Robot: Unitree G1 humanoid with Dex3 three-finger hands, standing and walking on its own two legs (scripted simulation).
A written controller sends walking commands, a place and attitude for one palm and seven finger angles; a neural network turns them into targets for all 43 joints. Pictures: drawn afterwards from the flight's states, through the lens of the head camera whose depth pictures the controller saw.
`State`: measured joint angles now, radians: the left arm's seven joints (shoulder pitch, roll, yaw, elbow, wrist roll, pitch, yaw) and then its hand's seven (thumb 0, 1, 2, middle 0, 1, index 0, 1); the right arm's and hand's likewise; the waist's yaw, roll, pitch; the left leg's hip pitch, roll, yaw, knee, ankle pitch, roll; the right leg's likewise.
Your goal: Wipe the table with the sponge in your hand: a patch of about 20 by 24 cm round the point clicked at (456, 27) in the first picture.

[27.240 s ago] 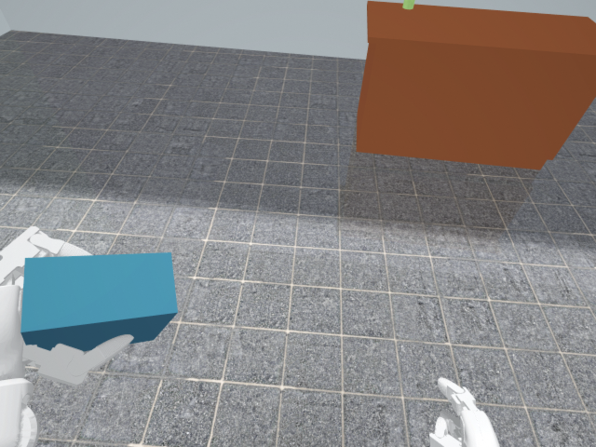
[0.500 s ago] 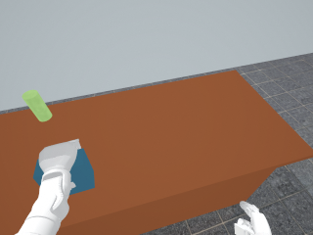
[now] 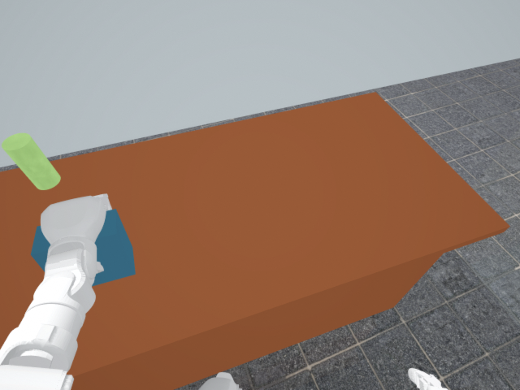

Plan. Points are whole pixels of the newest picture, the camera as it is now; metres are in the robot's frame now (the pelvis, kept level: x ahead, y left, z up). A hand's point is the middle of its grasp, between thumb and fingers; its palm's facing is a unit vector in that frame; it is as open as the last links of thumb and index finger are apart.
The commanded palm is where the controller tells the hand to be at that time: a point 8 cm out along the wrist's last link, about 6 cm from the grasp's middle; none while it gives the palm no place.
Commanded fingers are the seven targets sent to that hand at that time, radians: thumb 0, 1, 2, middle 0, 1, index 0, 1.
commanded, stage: wipe forward along the first lane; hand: left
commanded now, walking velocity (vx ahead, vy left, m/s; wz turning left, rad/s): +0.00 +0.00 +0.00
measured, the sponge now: (93, 258) +0.33 +0.34 -0.04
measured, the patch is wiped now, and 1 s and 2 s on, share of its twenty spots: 0.25 0.55 0.70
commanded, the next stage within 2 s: slide across to the middle lane in 0.80 s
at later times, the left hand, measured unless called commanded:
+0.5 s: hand (90, 217) +0.38 +0.34 +0.01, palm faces -0.10 +0.03 -0.99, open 10.3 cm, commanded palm +0.38 +0.32 +0.04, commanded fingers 0.00 0.10 1.30 -1.20 -1.60 -1.20 -1.60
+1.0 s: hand (93, 196) +0.43 +0.36 +0.01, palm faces -0.12 +0.05 -0.99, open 10.3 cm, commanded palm +0.42 +0.32 +0.04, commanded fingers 0.00 0.10 1.30 -1.20 -1.60 -1.20 -1.60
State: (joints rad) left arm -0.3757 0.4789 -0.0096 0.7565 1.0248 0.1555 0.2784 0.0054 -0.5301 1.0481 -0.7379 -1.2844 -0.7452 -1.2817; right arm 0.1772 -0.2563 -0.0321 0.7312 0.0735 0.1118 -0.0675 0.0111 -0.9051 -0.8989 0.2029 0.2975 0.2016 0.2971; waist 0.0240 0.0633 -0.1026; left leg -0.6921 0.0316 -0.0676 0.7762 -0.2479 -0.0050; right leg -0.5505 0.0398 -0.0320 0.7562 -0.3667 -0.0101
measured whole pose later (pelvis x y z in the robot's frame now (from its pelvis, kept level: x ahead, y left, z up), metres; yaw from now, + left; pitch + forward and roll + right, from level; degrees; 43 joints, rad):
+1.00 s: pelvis -0.01 +0.02 -0.02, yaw -2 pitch +17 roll -5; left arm -0.77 0.60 -0.01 1.11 1.09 0.14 0.27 0.02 -0.55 1.07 -0.75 -1.27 -0.75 -1.28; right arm 0.28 -0.25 -0.03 0.73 0.05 0.12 -0.03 0.01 -0.90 -0.90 0.20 0.30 0.20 0.30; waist -0.06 0.06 -0.14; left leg -0.93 0.04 -0.07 0.91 -0.28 0.01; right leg -0.76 0.05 -0.03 0.84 -0.37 0.02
